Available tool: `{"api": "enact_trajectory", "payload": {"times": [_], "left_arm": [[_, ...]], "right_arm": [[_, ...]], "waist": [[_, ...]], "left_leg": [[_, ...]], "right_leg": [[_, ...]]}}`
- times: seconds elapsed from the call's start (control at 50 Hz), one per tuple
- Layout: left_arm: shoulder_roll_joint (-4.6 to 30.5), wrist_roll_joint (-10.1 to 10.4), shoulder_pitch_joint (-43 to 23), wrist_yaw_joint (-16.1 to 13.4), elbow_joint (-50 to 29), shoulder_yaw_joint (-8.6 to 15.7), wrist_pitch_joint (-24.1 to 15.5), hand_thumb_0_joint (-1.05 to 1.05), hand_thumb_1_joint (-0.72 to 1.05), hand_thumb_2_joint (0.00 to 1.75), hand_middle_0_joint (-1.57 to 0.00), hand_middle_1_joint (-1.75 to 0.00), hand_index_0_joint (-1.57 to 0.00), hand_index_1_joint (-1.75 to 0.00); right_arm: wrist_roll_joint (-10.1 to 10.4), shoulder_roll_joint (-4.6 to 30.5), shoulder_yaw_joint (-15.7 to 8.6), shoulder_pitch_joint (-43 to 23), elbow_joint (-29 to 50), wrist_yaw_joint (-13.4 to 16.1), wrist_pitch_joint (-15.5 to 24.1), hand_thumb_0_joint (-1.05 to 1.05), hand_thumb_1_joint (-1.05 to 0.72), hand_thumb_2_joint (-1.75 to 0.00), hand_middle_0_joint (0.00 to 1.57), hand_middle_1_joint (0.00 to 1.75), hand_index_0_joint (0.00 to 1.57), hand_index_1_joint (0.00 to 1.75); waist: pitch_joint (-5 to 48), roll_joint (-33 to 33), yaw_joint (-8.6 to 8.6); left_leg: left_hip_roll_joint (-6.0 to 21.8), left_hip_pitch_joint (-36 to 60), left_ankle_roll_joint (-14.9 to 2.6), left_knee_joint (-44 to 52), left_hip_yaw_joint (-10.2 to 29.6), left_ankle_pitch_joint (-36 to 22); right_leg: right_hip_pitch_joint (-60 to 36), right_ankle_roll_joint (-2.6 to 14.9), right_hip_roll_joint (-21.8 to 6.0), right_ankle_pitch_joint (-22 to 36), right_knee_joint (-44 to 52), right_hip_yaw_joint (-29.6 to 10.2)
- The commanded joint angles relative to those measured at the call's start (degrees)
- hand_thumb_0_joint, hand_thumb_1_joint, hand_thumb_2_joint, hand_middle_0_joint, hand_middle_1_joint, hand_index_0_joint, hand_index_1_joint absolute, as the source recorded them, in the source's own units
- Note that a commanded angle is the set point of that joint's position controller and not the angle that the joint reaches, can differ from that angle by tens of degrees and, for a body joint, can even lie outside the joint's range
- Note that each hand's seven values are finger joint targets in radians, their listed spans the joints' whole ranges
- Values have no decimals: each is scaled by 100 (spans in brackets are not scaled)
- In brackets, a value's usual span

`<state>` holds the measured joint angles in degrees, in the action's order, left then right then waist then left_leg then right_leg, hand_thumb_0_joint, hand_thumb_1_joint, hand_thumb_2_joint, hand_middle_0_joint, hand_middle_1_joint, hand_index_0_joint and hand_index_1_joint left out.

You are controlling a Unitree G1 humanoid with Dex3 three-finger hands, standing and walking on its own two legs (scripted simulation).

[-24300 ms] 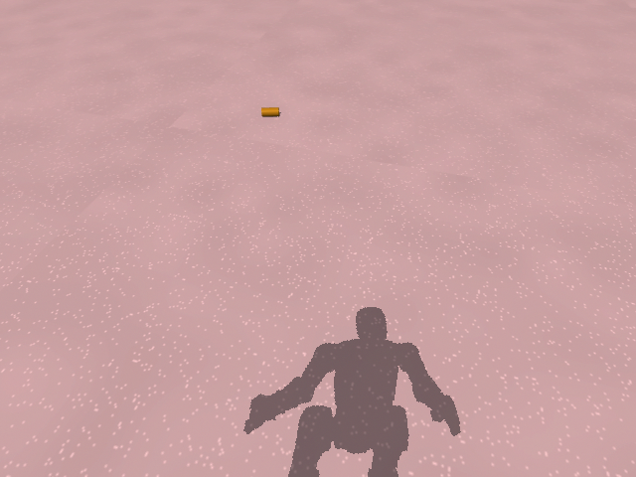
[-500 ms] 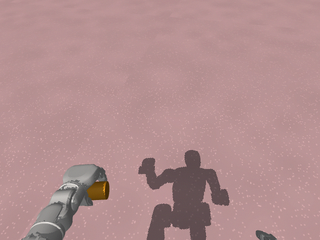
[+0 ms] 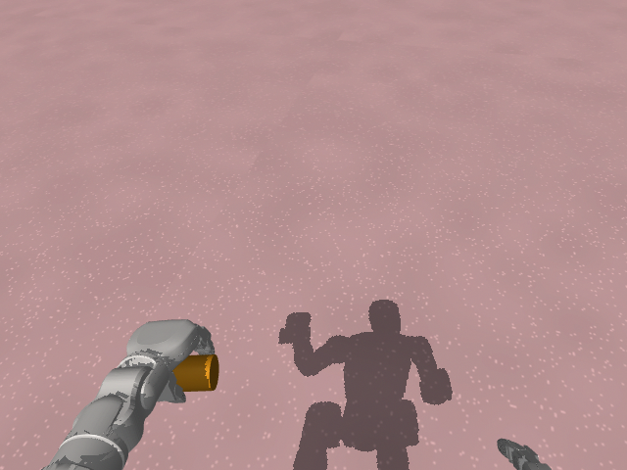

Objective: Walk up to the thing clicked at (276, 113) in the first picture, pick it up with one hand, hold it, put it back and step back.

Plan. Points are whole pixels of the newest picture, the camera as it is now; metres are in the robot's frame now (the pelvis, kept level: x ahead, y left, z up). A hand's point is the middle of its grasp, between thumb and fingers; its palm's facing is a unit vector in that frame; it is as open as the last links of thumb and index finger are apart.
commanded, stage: hold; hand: left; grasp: from above
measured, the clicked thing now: (179, 373) +0.30 +0.23 -0.08
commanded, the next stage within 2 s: crouch in 0.62 s
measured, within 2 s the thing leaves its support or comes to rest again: neither
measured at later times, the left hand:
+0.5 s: hand (172, 373) +0.28 +0.22 -0.05, palm faces -0.49 -0.04 -0.87, open 8.1 cm
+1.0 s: hand (177, 379) +0.29 +0.23 -0.08, palm faces -0.49 -0.04 -0.87, open 8.1 cm
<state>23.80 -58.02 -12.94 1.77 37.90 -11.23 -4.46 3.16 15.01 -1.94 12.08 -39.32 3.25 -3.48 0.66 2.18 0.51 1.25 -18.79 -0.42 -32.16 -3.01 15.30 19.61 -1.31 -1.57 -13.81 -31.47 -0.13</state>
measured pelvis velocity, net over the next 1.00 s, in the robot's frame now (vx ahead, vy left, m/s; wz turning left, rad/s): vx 0.01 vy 0.00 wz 0.01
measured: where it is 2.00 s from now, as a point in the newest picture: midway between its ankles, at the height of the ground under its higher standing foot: outside the picture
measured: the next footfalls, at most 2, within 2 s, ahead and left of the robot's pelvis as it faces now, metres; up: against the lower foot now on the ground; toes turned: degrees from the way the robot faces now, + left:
none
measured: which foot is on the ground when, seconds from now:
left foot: down 0.00-1.00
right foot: down 0.00-1.00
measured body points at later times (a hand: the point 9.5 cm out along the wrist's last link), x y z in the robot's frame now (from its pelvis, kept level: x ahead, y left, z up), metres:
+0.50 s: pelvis +0.00 +0.00 +0.00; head +0.02 -0.01 +0.45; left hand +0.31 +0.22 +0.00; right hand +0.14 -0.26 -0.11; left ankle +0.02 +0.11 -0.73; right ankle +0.03 -0.13 -0.73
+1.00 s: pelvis +0.01 +0.00 +0.00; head +0.04 +0.00 +0.45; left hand +0.31 +0.23 -0.03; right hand +0.14 -0.26 -0.12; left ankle +0.02 +0.11 -0.73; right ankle +0.03 -0.13 -0.73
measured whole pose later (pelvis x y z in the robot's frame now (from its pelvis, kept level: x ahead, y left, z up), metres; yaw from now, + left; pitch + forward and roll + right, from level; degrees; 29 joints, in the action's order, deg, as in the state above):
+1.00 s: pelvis +0.01 +0.00 +0.00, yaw +1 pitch +4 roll +0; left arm 22.7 -61.1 -14.2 -4.2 44.2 -10.5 -7.1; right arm 2.5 14.6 -2.2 11.3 -38.9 2.8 -5.7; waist 0.7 1.0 0.9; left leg 0.9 -21.0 -0.4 -33.1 -2.4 15.9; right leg 21.5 -1.4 -1.9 -14.7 -32.4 0.4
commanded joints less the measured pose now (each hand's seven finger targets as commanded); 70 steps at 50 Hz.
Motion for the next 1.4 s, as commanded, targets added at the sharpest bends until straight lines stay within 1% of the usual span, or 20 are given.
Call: {"api": "enact_trajectory", "payload": {"times": [0.0,0.12,0.26,0.42,0.44,0.54,0.64,0.68,0.74,0.76,0.84,0.94,1.02,1.04,1.12,1.2,1.28,1.3,1.34,1.38], "left_arm": [[1320,76,-2202,-241,-1416,683,-5,0,79,60,-120,-32,-118,-34],[1435,50,-2183,-183,-1435,788,1,0,79,59,-120,-29,-118,-32],[1252,75,-2241,-169,-1501,601,-12,0,81,59,-121,-32,-119,-34],[1495,55,-2244,-289,-1408,836,-26,0,82,63,-124,-30,-121,-33],[1328,40,-2201,-285,-1410,705,-27,0,81,61,-122,-32,-120,-34],[1432,60,-2513,-296,-1623,702,-29,0,81,63,-123,-32,-121,-35],[1234,60,-2055,-304,-1288,614,25,0,82,65,-125,-32,-122,-35],[1323,38,-1890,-283,-1411,728,30,0,81,64,-123,-31,-120,-34],[1263,29,-2064,-231,-1432,586,18,0,79,57,-121,-32,-119,-34],[1312,28,-1880,-251,-1285,694,22,0,80,58,-121,-32,-120,-34],[1140,-57,-1861,-436,-1037,617,-109,0,81,61,-122,-32,-120,-35],[1072,-334,-2110,-1021,-381,671,-316,0,82,64,-124,-32,-121,-35],[1060,-590,-2575,-1484,319,648,-380,0,86,66,-127,-36,-124,-39],[869,-660,-2556,-1581,460,555,-406,0,86,64,-126,-35,-124,-37],[830,-968,-3009,-2060,1010,575,-477,0,83,61,-124,-34,-122,-37],[1071,-1199,-3565,-2472,1330,774,-493,0,85,59,-125,-34,-123,-36],[1146,-1265,-4017,-2740,1574,837,-400,0,89,61,-126,-35,-125,-37],[1346,-1228,-4150,-2794,1607,985,-383,0,89,63,-127,-36,-125,-38],[1228,-1223,-4218,-2838,1711,937,-295,0,88,64,-128,-35,-125,-37],[1476,-1213,-4253,-2857,1828,1084,-214,0,88,62,-126,-34,-124,-36]], "right_arm": [[-27,735,-219,-456,771,64,215,0,-90,-90,20,30,20,30],[-6,761,-237,-463,768,82,196,0,-90,-90,20,30,20,30],[-5,740,-217,-483,791,80,196,0,-90,-90,20,30,20,30],[-9,760,-210,-497,755,86,157,0,-89,-90,20,30,20,30],[-9,731,-205,-511,780,80,155,0,-90,-90,20,30,20,30],[-23,736,-231,-484,693,84,163,0,-90,-90,20,30,20,30],[-9,734,-241,-452,710,76,136,0,-90,-90,20,30,20,30],[-7,735,-277,-427,717,70,106,0,-90,-90,20,30,20,30],[0,759,-280,-415,722,65,76,0,-89,-90,20,30,20,30],[1,761,-279,-402,729,66,56,0,-89,-90,20,30,20,30],[-19,741,-267,-366,740,42,-2,0,-88,-90,20,30,20,30],[-133,750,-298,-251,609,-23,-83,0,-89,-90,20,30,20,30],[-223,857,-382,32,401,-124,-98,0,-89,-90,20,30,20,30],[-248,849,-417,145,371,-155,-87,0,-89,-90,20,30,20,30],[-359,898,-522,400,323,-241,-68,0,-89,-90,20,30,20,30],[-461,1003,-594,561,239,-267,41,0,-90,-90,20,30,20,30],[-545,1021,-614,712,164,-187,184,0,-89,-90,20,30,20,30],[-562,1070,-626,732,144,-165,226,0,-90,-90,20,30,20,30],[-611,1042,-592,748,113,-135,285,0,-89,-90,20,30,20,30],[-626,1098,-624,784,91,-111,341,0,-89,-90,20,30,20,30]], "waist": [[1497,-61,22],[1545,56,-15],[1503,112,-8],[1445,182,-45],[1446,104,-3],[1700,169,-33],[1532,-40,8],[1692,34,-90],[1625,65,0],[1523,-3,-33],[1300,-42,35],[1351,-103,117],[1613,-65,309],[1730,-120,335],[2149,-88,408],[2790,269,441],[3475,366,579],[3585,389,551],[3867,500,597],[4074,537,581]], "left_leg": [[-242,811,-61,476,149,-855],[-201,949,-21,546,166,-1027],[-194,998,-6,623,179,-963],[-164,990,23,674,219,-893],[-170,1020,15,662,214,-932],[-200,1118,6,582,189,-1168],[-204,1066,-13,584,176,-1259],[-227,1066,-12,541,149,-1518],[-198,1153,7,546,166,-1650],[-207,1056,-8,547,164,-1609],[-213,875,2,542,168,-1231],[-232,461,22,116,205,-1045],[-206,-161,54,-668,235,-915],[-195,-337,59,-921,255,-897],[-209,-1369,33,-1935,261,-599],[-181,-2108,36,-2791,331,-273],[-185,-2978,-25,-3518,387,194],[-167,-3181,-25,-3695,415,306],[-171,-3576,-33,-3986,430,449],[-133,-3727,-8,-4145,548,581]], "right_leg": [[-376,158,218,626,568,-23],[-408,200,263,738,558,25],[-384,216,266,669,598,36],[-404,219,260,597,641,50],[-377,221,266,639,622,57],[-525,200,239,855,626,40],[-525,201,234,966,633,52],[-695,205,218,1197,592,50],[-574,230,242,1287,564,59],[-579,222,238,1267,574,69],[-337,228,232,916,563,67],[139,207,190,747,224,74],[978,208,192,667,-462,88],[1203,223,192,632,-717,91],[2229,246,188,393,-1629,88],[3352,291,215,-31,-2579,141],[4058,322,217,-364,-3345,169],[4280,328,208,-452,-3546,164],[4562,326,191,-552,-3893,168],[4920,343,172,-722,-4202,220]]}}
